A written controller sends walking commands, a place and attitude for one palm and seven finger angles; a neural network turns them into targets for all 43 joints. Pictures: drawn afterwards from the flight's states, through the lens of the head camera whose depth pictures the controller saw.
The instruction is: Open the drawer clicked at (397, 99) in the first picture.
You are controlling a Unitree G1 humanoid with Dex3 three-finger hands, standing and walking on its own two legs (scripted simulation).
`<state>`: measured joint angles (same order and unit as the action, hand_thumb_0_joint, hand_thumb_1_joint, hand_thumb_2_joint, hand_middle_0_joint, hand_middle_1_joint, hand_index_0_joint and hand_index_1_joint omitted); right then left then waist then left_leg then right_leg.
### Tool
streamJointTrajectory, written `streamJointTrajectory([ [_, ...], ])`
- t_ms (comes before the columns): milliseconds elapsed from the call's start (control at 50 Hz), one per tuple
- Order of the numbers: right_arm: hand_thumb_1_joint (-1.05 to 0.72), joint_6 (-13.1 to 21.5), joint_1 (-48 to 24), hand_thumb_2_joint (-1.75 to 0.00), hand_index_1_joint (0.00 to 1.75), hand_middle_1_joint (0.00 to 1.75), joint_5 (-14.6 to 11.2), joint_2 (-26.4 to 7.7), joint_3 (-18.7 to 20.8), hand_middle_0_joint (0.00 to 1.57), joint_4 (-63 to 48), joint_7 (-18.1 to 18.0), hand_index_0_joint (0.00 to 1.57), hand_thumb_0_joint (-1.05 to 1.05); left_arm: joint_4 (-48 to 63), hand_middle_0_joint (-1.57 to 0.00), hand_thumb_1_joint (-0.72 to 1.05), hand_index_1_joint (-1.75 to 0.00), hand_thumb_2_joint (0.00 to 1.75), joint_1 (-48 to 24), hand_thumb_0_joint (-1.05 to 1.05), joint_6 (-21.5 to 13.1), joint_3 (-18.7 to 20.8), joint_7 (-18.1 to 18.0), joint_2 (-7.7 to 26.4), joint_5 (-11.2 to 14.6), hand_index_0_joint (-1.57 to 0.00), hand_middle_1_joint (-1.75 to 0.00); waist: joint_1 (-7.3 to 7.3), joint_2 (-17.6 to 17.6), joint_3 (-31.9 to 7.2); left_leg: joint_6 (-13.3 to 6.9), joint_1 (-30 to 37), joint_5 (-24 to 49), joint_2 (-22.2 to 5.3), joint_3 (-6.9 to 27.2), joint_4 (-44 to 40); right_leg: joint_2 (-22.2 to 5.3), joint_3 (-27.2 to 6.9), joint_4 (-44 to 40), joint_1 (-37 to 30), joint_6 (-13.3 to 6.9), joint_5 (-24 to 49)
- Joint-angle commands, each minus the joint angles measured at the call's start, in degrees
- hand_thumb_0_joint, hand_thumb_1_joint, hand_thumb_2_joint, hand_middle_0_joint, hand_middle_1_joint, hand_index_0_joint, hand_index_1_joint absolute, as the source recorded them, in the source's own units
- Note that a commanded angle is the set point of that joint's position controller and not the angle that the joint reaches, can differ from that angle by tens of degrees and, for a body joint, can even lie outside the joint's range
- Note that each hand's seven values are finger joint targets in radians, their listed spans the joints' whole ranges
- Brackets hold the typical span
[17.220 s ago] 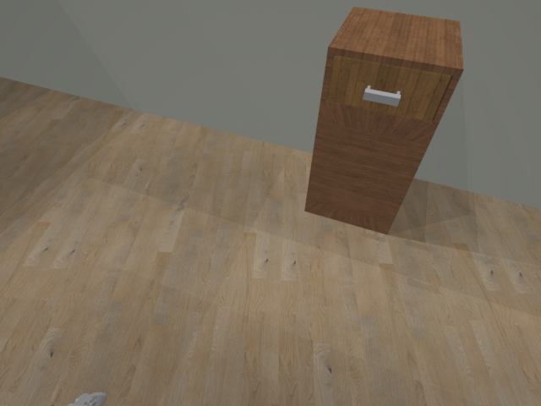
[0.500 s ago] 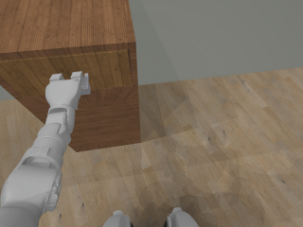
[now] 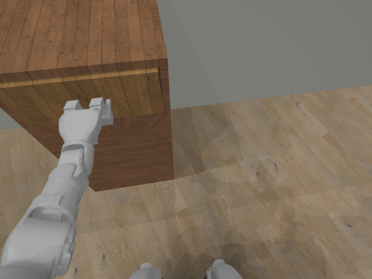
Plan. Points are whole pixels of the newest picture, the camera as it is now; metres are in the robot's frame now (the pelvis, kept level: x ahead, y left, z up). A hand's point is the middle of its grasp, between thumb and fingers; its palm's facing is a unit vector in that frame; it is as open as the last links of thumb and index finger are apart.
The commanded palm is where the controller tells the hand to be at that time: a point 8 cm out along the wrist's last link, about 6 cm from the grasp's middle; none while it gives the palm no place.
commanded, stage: pull the drawer open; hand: left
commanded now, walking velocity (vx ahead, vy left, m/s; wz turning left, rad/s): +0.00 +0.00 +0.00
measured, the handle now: (88, 112) +0.51 +0.22 -0.01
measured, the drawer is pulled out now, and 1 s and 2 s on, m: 0.01 0.14 0.26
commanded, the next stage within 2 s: none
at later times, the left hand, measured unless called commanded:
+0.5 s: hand (90, 160) +0.39 +0.20 -0.03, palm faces -0.03 -0.06 -1.00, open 6.5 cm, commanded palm +0.34 +0.21 +0.03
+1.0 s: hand (90, 189) +0.32 +0.20 -0.03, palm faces -0.03 -0.07 -1.00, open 6.4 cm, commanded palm +0.28 +0.20 +0.03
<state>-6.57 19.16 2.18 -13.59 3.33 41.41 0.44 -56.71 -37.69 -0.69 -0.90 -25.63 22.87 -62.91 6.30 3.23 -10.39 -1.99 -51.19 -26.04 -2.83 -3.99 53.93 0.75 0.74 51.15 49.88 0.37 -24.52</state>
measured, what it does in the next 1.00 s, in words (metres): stands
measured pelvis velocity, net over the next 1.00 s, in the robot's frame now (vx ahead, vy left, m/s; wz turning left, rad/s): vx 0.01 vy -0.01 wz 0.02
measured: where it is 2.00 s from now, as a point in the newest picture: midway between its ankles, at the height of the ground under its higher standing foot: outside the picture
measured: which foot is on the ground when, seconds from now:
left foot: down 0.00-1.00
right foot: down 0.00-1.00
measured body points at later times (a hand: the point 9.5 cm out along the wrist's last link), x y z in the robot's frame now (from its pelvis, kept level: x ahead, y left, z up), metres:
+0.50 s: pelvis +0.02 +0.00 +0.01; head +0.10 -0.01 +0.46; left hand +0.38 +0.21 +0.03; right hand +0.11 -0.26 -0.12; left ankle -0.02 +0.09 -0.68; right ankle -0.01 -0.13 -0.68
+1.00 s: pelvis +0.01 -0.01 +0.02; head +0.07 -0.03 +0.46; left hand +0.31 +0.20 +0.03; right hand +0.14 -0.26 -0.11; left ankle -0.02 +0.10 -0.68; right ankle -0.01 -0.13 -0.68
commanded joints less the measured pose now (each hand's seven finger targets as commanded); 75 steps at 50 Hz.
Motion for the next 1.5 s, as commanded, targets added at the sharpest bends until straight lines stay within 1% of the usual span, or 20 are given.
streamJointTrajectory([
  [0, -0.90, 0.5, 5.6, -0.90, 0.30, 0.30, -0.2, -9.0, 3.6, 0.20, -4.0, -0.5, 0.20, 0.00, 9.8, -0.40, 0.90, -1.35, 0.90, -9.9, 0.00, -0.4, 2.5, -2.0, 9.5, 0.8, -0.40, -1.35, -2.29, -0.6, -23.4, -0.1, 19.7, 30.6, 2.4, 2.5, -4.6, 2.6, 1.6, -4.5, -13.6, -2.3, 27.1],
  [60, -0.90, 0.2, 4.7, -0.90, 0.30, 0.30, -0.2, -9.0, 3.6, 0.20, -4.4, -0.3, 0.20, 0.00, 12.3, -0.40, 0.90, -1.35, 0.90, -5.9, 0.00, 0.2, 3.6, -2.6, 9.8, 1.1, -0.40, -1.35, -3.35, -0.9, -23.8, 0.1, 21.0, 33.8, 2.2, 2.8, -5.1, 2.4, 1.7, -4.5, -15.3, -2.5, 29.0],
  [100, -0.90, 0.2, 4.3, -0.90, 0.30, 0.30, -0.4, -8.6, 3.8, 0.20, -4.5, -0.3, 0.20, 0.00, 13.1, -0.40, 0.90, -1.35, 0.90, -5.3, 0.00, 0.7, 1.0, -2.9, 6.1, 1.0, -0.40, -1.35, -2.60, -0.8, -21.8, 0.2, 22.0, 34.0, 2.0, 2.8, -5.4, 2.5, 2.0, -5.1, -13.9, -2.4, 28.1],
  [160, -0.90, 0.0, 3.3, -0.90, 0.30, 0.30, -0.4, -8.7, 3.7, 0.20, -5.0, -0.2, 0.20, 0.00, 15.8, -0.40, 0.90, -1.35, 0.90, -3.1, 0.00, 1.5, 2.5, -3.3, 7.8, 1.0, -0.40, -1.35, -3.47, -1.1, -22.8, 0.2, 22.9, 35.4, 2.1, 2.8, -5.8, 2.3, 1.8, -5.3, -16.0, -2.5, 29.7],
  [240, -0.90, -0.1, 2.0, -0.90, 0.30, 0.30, -0.7, -8.2, 3.7, 0.20, -5.8, -0.3, 0.20, 0.00, 18.2, -0.40, 0.90, -1.35, 0.90, -0.5, 0.00, 2.6, -0.5, -3.7, 3.7, 0.9, -0.40, -1.35, -3.14, -1.0, -21.2, 0.4, 24.5, 35.9, 1.9, 2.8, -6.6, 2.4, 2.2, -6.1, -15.6, -2.5, 29.0],
  [300, -0.90, -0.1, 1.0, -0.90, 0.30, 0.30, -0.6, -7.9, 3.6, 0.20, -6.6, -0.2, 0.20, 0.00, 20.4, -0.40, 0.90, -1.35, 0.90, 3.6, 0.00, 3.2, 0.5, -3.9, 4.2, 1.0, -0.40, -1.35, -4.20, -0.9, -21.1, 0.4, 25.1, 37.2, 2.1, 2.7, -6.8, 2.3, 2.0, -6.3, -17.3, -2.6, 30.5],
  [420, -0.90, 0.1, -1.5, -0.90, 0.30, 0.30, -0.8, -7.7, 3.2, 0.20, -7.7, -0.6, 0.20, 0.00, 24.1, -0.40, 0.90, -1.35, 0.90, 8.4, 0.00, 4.2, 0.2, -4.1, 3.4, 1.0, -0.40, -1.35, -4.42, -1.8, -18.9, 0.4, 24.9, 35.4, 2.3, 2.4, -7.5, 2.1, 2.0, -6.9, -18.5, -2.6, 30.9],
  [480, -0.90, 0.2, -2.3, -0.90, 0.30, 0.30, -0.6, -7.5, 3.2, 0.20, -8.2, -0.7, 0.20, 0.00, 27.4, -0.40, 0.90, -1.35, 0.90, 9.9, 0.00, 4.5, 0.6, -4.4, 3.7, 0.7, -0.40, -1.35, -4.94, -0.6, -20.5, 0.5, 26.6, 37.6, 2.3, 2.4, -7.4, 1.9, 1.8, -6.7, -19.5, -2.6, 32.6],
  [540, -0.90, 0.5, -3.7, -0.90, 0.30, 0.30, -0.8, -7.3, 2.9, 0.20, -8.9, -0.8, 0.20, 0.00, 28.0, -0.40, 0.90, -1.35, 0.90, 13.0, 0.00, 5.2, -1.0, -4.4, 1.6, 0.9, -0.40, -1.35, -4.71, -2.0, -17.7, 0.5, 25.1, 34.3, 2.6, 2.1, -7.9, 1.9, 1.9, -7.3, -19.8, -2.6, 31.9],
  [600, -0.90, 0.7, -4.4, -0.90, 0.30, 0.30, -0.7, -7.2, 2.8, 0.20, -8.9, -1.2, 0.20, 0.00, 29.0, -0.40, 0.90, -1.35, 0.90, 12.4, 0.00, 5.3, -0.4, -4.6, 2.6, 0.5, -0.40, -1.35, -4.77, -1.9, -17.5, 0.4, 24.6, 31.8, 3.0, 1.8, -8.0, 1.8, 1.7, -7.3, -20.0, -2.7, 31.0],
  [660, -0.90, 0.9, -5.4, -0.90, 0.30, 0.30, -0.6, -7.1, 2.6, 0.20, -9.6, -1.3, 0.20, 0.00, 30.8, -0.40, 0.90, -1.35, 0.90, 17.3, 0.00, 5.4, 1.3, -4.6, 3.8, 0.6, -0.40, -1.35, -6.17, -2.2, -18.9, 0.5, 24.4, 32.7, 3.2, 1.6, -8.1, 1.6, 1.4, -7.1, -22.4, -2.8, 33.3],
  [720, -0.90, 1.2, -6.1, -0.90, 0.30, 0.30, -0.8, -6.9, 2.4, 0.20, -9.9, -1.2, 0.20, 0.00, 31.4, -0.40, 0.90, -1.35, 0.90, 18.7, 0.00, 5.4, 0.0, -4.7, 2.2, 0.7, -0.40, -1.35, -5.72, -2.7, -16.2, 0.5, 23.8, 30.1, 3.2, 1.6, -8.4, 1.7, 1.5, -7.5, -21.1, -2.8, 31.2],
  [780, -0.90, 1.5, -6.9, -0.90, 0.30, 0.30, -0.7, -6.9, 2.4, 0.20, -10.6, -1.2, 0.20, 0.00, 35.2, -0.40, 0.90, -1.35, 0.90, 21.3, 0.00, 5.1, 1.3, -5.0, 3.6, 0.5, -0.40, -1.35, -6.79, -1.6, -18.7, 0.5, 24.5, 31.1, 3.4, 1.3, -8.4, 1.5, 1.0, -7.0, -23.0, -2.8, 33.1],
  [820, -0.90, 1.8, -7.4, -0.90, 0.30, 0.30, -0.7, -6.6, 2.5, 0.20, -10.9, -1.1, 0.20, 0.00, 36.1, -0.40, 0.90, -1.35, 0.90, 23.7, 0.00, 5.4, -0.4, -5.1, 1.1, 0.7, -0.40, -1.35, -6.32, -1.9, -17.1, 0.6, 25.0, 31.3, 3.2, 1.4, -8.4, 1.6, 1.4, -7.2, -21.9, -2.8, 32.7],
  [920, -0.90, 2.4, -8.7, -0.90, 0.30, 0.30, -0.6, -6.6, 2.4, 0.20, -11.3, -1.0, 0.20, 0.00, 38.8, -0.40, 0.90, -1.35, 0.90, 27.3, 0.00, 5.4, -0.5, -5.7, 0.8, 0.8, -0.40, -1.35, -6.55, -2.3, -16.0, 0.6, 24.4, 28.0, 3.4, 1.3, -8.6, 1.5, 1.3, -7.3, -21.7, -2.8, 30.5],
  [1140, -0.90, 3.2, -10.9, -0.90, 0.30, 0.30, -0.7, -6.4, 1.8, 0.20, -11.5, -1.6, 0.20, 0.00, 40.1, -0.40, 0.90, -1.35, 0.90, 27.8, 0.00, 5.8, -0.4, -6.4, 1.3, 0.3, -0.40, -1.35, -6.78, -3.2, -13.0, 0.5, 22.5, 20.6, 4.0, 1.4, -9.0, 1.5, 1.1, -7.8, -19.8, -2.9, 23.4],
  [1180, -0.90, 3.2, -11.2, -0.90, 0.30, 0.30, -0.7, -6.4, 1.7, 0.20, -11.5, -1.8, 0.20, 0.00, 40.1, -0.40, 0.90, -1.35, 0.90, 28.2, 0.00, 5.9, 0.6, -6.4, 2.5, -0.1, -0.40, -1.35, -7.25, -2.8, -13.3, 0.5, 22.7, 20.6, 4.0, 1.5, -9.2, 1.5, 1.0, -7.5, -20.0, -3.0, 23.1],
  [1220, -0.90, 3.4, -11.6, -0.90, 0.30, 0.30, -0.7, -6.1, 1.6, 0.20, -12.0, -1.7, 0.20, 0.00, 40.8, -0.40, 0.90, -1.35, 0.90, 30.0, 0.00, 5.9, -1.6, -6.1, 0.1, 0.3, -0.40, -1.35, -7.14, -2.7, -12.7, 0.5, 22.9, 20.6, 4.1, 1.4, -9.0, 1.4, 1.1, -7.8, -19.9, -3.0, 23.4],
  [1360, -0.90, 3.5, -12.6, -0.90, 0.30, 0.30, -0.6, -6.2, 1.4, 0.20, -13.2, -1.2, 0.20, 0.00, 44.1, -0.40, 0.90, -1.35, 0.90, 34.8, 0.00, 5.7, -1.7, -5.6, -0.3, 0.4, -0.40, -1.35, -7.61, -3.7, -12.6, 0.6, 23.1, 21.8, 3.8, 1.8, -8.9, 1.5, 1.1, -7.2, -20.3, -3.1, 24.3],
  [1480, -0.90, 3.7, -13.8, -0.90, 0.30, 0.30, -0.5, -5.7, 1.1, 0.20, -14.5, -0.6, 0.20, 0.00, 49.0, -0.40, 0.90, -1.35, 0.90, 44.1, 0.00, 5.4, -1.6, -5.8, -0.5, 0.9, -0.40, -1.35, -8.46, -3.0, -11.8, 0.7, 22.8, 22.4, 4.0, 1.4, -8.5, 1.2, 0.5, -6.8, -21.3, -3.0, 27.3],
])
